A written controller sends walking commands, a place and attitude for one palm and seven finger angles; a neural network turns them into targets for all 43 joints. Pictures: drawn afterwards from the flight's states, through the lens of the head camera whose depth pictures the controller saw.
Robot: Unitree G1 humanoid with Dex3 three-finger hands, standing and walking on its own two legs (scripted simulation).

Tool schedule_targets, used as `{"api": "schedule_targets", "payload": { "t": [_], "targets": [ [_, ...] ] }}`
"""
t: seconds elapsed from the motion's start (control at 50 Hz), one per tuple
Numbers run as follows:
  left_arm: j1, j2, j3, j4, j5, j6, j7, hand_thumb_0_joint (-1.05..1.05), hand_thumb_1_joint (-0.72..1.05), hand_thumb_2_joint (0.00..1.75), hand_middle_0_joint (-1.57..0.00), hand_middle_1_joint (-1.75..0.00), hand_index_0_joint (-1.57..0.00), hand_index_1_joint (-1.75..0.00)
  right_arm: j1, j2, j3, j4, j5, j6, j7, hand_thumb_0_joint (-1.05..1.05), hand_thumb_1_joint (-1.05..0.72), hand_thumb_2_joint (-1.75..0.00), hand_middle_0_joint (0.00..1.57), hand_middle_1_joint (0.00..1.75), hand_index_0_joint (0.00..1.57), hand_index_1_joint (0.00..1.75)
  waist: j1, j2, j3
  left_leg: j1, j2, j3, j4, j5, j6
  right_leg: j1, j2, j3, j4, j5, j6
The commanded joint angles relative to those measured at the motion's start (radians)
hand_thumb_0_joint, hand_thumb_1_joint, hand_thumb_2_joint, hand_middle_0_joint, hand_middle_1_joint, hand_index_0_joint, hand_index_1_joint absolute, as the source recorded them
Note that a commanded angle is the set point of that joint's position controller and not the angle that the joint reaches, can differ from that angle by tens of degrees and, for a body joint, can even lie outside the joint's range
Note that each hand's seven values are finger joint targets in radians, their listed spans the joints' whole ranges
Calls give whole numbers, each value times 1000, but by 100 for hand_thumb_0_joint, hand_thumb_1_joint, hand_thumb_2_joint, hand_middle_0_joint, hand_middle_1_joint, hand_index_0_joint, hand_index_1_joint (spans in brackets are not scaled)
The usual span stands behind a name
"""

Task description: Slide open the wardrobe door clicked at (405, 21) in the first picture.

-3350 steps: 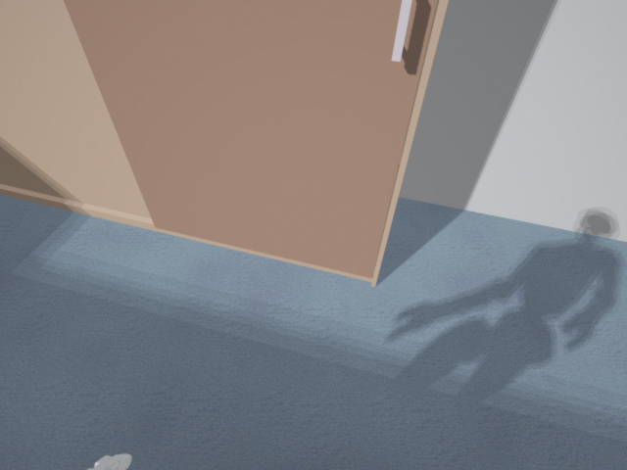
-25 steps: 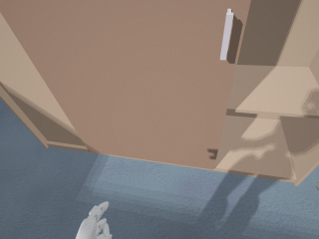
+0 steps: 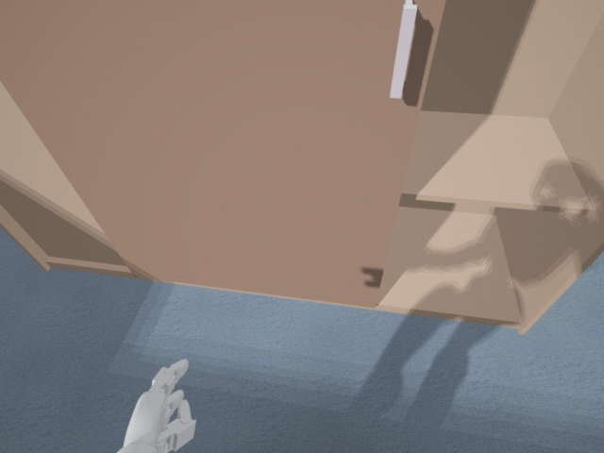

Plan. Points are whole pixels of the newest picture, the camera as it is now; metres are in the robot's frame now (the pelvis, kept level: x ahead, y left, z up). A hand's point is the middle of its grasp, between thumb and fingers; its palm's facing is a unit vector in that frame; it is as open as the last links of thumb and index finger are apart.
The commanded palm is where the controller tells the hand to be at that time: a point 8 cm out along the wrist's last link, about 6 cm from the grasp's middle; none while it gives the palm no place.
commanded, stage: stop stepping back and stand still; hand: right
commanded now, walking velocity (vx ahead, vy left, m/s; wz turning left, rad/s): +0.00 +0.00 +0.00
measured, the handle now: (402, 49) +0.69 -0.14 +0.21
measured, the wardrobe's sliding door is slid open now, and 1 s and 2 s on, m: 0.50 0.50 0.50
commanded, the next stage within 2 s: let the arm hang, fingers relaxed in 0.02 s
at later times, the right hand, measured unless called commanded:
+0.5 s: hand out of the picture +0.00 -0.17 -0.19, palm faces +0.03 +0.99 -0.13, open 7.1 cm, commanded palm none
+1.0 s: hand out of the picture +0.01 -0.24 -0.16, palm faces +0.03 +0.96 -0.29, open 7.4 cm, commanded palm none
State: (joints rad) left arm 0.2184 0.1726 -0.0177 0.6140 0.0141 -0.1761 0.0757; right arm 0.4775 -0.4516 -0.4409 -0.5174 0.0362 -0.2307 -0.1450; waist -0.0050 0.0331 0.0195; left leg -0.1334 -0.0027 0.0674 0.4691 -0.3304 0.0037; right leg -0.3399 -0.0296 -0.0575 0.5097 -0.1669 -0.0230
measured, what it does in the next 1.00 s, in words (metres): stands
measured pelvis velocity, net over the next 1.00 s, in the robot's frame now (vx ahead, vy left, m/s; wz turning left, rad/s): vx -0.01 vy -0.01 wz -0.03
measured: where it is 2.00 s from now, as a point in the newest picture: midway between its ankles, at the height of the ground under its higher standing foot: outside the picture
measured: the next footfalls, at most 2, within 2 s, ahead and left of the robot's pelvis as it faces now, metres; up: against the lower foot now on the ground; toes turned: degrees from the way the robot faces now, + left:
none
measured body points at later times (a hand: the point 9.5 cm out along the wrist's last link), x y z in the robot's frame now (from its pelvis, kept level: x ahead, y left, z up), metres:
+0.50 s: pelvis -0.01 +0.01 -0.01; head +0.01 -0.03 +0.44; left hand +0.05 +0.28 -0.13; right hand +0.00 -0.22 -0.18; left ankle -0.05 +0.11 -0.73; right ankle +0.07 -0.10 -0.74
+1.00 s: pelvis -0.01 -0.01 +0.01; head +0.00 +0.00 +0.45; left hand +0.07 +0.24 -0.15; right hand +0.01 -0.28 -0.14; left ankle -0.05 +0.11 -0.74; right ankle +0.07 -0.10 -0.74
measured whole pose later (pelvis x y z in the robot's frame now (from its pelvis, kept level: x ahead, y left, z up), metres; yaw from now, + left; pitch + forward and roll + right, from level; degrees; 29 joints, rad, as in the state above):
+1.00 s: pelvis -0.01 -0.01 +0.01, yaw -2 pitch -2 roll +1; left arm 0.15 0.24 0.01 1.11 0.02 0.02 0.01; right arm 0.23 -0.26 0.00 1.11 -0.02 0.00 -0.01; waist 0.00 -0.03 0.02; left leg -0.08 0.04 0.09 0.41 -0.30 -0.01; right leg -0.28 0.02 -0.04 0.41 -0.11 -0.04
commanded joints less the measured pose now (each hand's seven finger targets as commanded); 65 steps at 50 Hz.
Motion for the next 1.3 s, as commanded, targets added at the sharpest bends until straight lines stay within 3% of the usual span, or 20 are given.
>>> {"api": "schedule_targets", "payload": {
  "t": [0.0, 0.08, 0.1, 0.12, 0.14, 0.16, 0.2, 0.24, 0.3, 0.34, 0.36, 0.4, 0.44, 0.46, 0.48, 0.58, 0.72, 0.92, 1.02, 1.28],
  "targets": [
    [-42, 153, 60, -131, -9, -42, -2, 0, 90, 90, -20, -30, -20, -30, 112, -86, -89, -74, 24, -40, -13, 0, -90, -90, 20, 30, 20, 30, -6, -114, -206, 16, 34, -73, -86, 205, 12, 159, -72, 113, -93, 121, 2],
    [-63, 165, 58, -124, -12, -25, 9, 0, 90, 90, -20, -30, -20, -30, 56, -102, -73, -44, 26, -14, -7, 0, -90, -90, 20, 30, 20, 30, -1, -16, -174, -38, 47, -72, -105, 247, -2, 176, -76, 106, -63, 194, -2],
    [-135, 335, 87, 58, -36, -42, -76, 0, 90, 90, -20, -30, -20, -30, -33, 29, 315, 612, -55, 134, 116, 0, -90, -90, 20, 30, 20, 30, 30, -15, -121, -101, 138, -15, 68, 498, 21, 86, -99, 118, 87, 491, -11],
    [-77, 301, 103, 66, -30, 27, -78, 0, 90, 90, -20, -30, -20, -30, -67, 30, 308, 632, -55, 208, 135, 0, -90, -90, 20, 30, 20, 30, 27, -3, -155, -136, 125, -43, 66, 364, 19, 137, -115, 104, 73, 459, -12],
    [-80, 300, 98, 52, -27, 53, -73, 0, 90, 90, -20, -30, -20, -30, -80, 39, 315, 627, -55, 233, 142, 0, -90, -90, 20, 30, 20, 30, 20, -20, -115, -159, 108, -26, 65, 220, 11, 102, -125, 117, 52, 371, -25],
    [-90, 302, 88, 64, -16, 69, -71, 0, 90, 90, -20, -30, -20, -30, -96, 45, 327, 676, -57, 233, 144, 0, -90, -90, 20, 30, 20, 30, 9, -12, -124, -153, 92, -21, 92, 110, 15, 48, -143, 164, 24, 294, -50],
    [-104, 301, 69, 67, -3, 103, -70, 0, 90, 90, -20, -30, -20, -30, -119, 23, 334, 787, -66, 229, 148, 0, -90, -90, 20, 30, 20, 30, -6, 52, -90, -103, 78, -32, 93, 70, 23, -21, -138, 209, -15, 237, -73],
    [-119, 295, 64, 92, 3, 123, -71, 0, 90, 90, -20, -30, -20, -30, -163, -4, 343, 907, -70, 224, 149, 0, -90, -90, 20, 30, 20, 30, -3, 167, -74, -118, 122, -75, 12, 82, 47, -19, -91, 192, 16, 142, -54],
    [-86, 217, 50, 150, 14, 164, -73, 0, 90, 90, -20, -30, -20, -30, -223, 15, 376, 1072, -67, 235, 139, 0, -90, -90, 20, 30, 20, 30, 21, 194, -25, -229, 226, -145, -102, 41, 108, 34, -3, 97, 137, 17, -8],
    [-70, 185, 46, 184, 21, 185, -70, 0, 90, 90, -20, -30, -20, -30, -259, 30, 396, 1153, -65, 238, 130, 0, -90, -90, 20, 30, 20, 30, 38, 71, 0, -261, 251, -153, -119, 57, 128, 66, 3, 66, 158, -25, 6],
    [-58, 177, 43, 205, 22, 188, -70, 0, 90, 90, -20, -30, -20, -30, -260, 38, 403, 1195, -62, 238, 129, 0, -90, -90, 20, 30, 20, 30, 43, -9, 7, -275, 234, -140, -105, 43, 118, 94, -9, 70, 133, 18, 6],
    [-34, 183, 40, 239, 18, 185, -68, 0, 90, 90, -20, -30, -20, -30, -227, 56, 410, 1276, -57, 237, 129, 0, -90, -90, 20, 30, 20, 30, 41, -158, -1, -240, 160, -89, -67, -8, 73, 110, -52, 144, 37, 103, -13],
    [-37, 206, 43, 272, 19, 178, -57, 0, 90, 90, -20, -30, -20, -30, -155, 76, 401, 1364, -51, 240, 129, 0, -90, -90, 20, 30, 20, 30, 4, -300, -12, -96, 96, -60, -38, -27, 42, 14, -86, 226, -79, 35, -42],
    [-45, 213, 45, 282, 17, 177, -54, 0, 90, 90, -20, -30, -20, -30, -123, 70, 396, 1401, -48, 239, 131, 0, -90, -90, 20, 30, 20, 30, -11, -336, -34, -39, 88, -60, -37, -14, 42, -11, -87, 239, -108, -3, -47],
    [-49, 230, 48, 290, 11, 177, -51, 0, 90, 90, -20, -30, -20, -30, -115, 53, 395, 1429, -50, 235, 132, 0, -90, -90, 20, 30, 20, 30, -17, -280, -33, -12, 87, -62, -58, 7, 44, -13, -88, 243, -107, 3, -47],
    [4, 225, 57, 355, 3, 174, -43, 0, 90, 90, -20, -30, -20, -30, -140, 77, 402, 1521, -50, 223, 135, 0, -90, -90, 20, 30, 20, 30, 8, -102, -56, -41, 116, -63, -129, 40, 56, 95, -81, 204, -82, 41, -35],
    [-2, 230, 61, 419, 4, 180, -43, 0, 90, 90, -20, -30, -20, -30, -154, 78, 410, 1592, -51, 223, 130, 0, -90, -90, 20, 30, 20, 30, 12, -5, 23, -93, 116, -53, -172, -29, 52, 119, -81, 191, -135, -17, -33],
    [-60, 240, 59, 452, 7, 175, -54, 0, 90, 90, -20, -30, -20, -30, -192, 42, 411, 1609, -53, 219, 131, 0, -90, -90, 20, 30, 20, 30, 4, -27, 49, -88, 118, -62, -181, -41, 42, 124, -78, 184, -209, -61, -26],
    [-79, 249, 58, 460, 5, 163, -55, 0, 90, 90, -20, -30, -20, -30, -226, 29, 408, 1602, -53, 211, 131, 0, -90, -90, 20, 30, 20, 30, 6, -28, 8, -55, 130, -65, -183, 46, 35, 168, -79, 168, -188, 77, -26],
    [-116, 291, 58, 468, 0, 156, -54, 0, 90, 90, -20, -30, -20, -30, -276, -9, 399, 1595, -50, 203, 131, 0, -90, -90, 20, 30, 20, 30, 6, -43, -23, -4, 142, -71, -213, 133, 34, 207, -86, 159, -168, 180, -21]
  ]
}}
